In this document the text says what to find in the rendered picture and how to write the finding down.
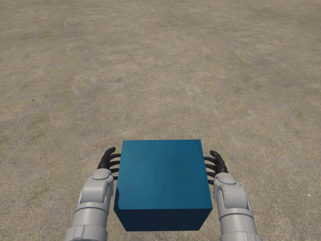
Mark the robot right forearm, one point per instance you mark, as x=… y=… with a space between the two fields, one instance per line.
x=234 y=209

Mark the robot left forearm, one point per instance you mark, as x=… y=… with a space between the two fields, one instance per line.
x=92 y=210

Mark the left robot hand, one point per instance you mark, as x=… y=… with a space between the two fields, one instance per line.
x=105 y=161

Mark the carton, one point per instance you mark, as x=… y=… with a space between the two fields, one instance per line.
x=162 y=185

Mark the right robot hand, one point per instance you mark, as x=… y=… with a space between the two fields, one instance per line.
x=219 y=166

